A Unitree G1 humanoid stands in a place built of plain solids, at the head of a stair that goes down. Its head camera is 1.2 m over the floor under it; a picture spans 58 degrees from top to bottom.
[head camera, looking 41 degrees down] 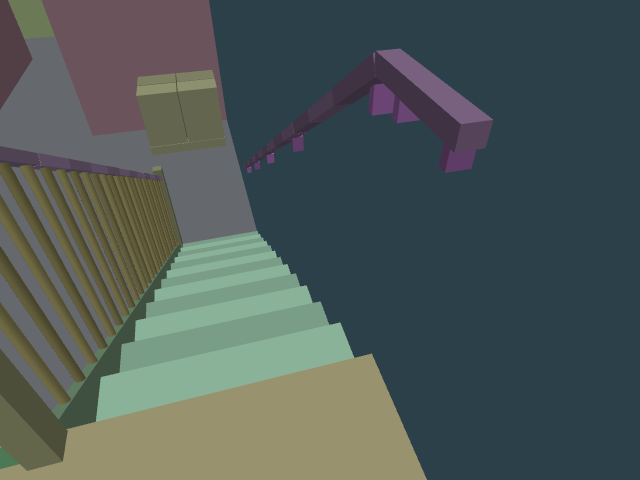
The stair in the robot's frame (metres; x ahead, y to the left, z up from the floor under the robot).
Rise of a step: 0.18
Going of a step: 0.28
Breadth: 0.90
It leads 16 degrees to the left of straight ahead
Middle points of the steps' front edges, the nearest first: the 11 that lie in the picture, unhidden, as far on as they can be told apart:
0.69 0.27 0.00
0.97 0.35 -0.18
1.24 0.43 -0.37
1.52 0.51 -0.55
1.79 0.58 -0.74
2.06 0.66 -0.92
2.34 0.74 -1.11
2.61 0.82 -1.29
2.89 0.89 -1.48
3.16 0.97 -1.66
3.43 1.05 -1.85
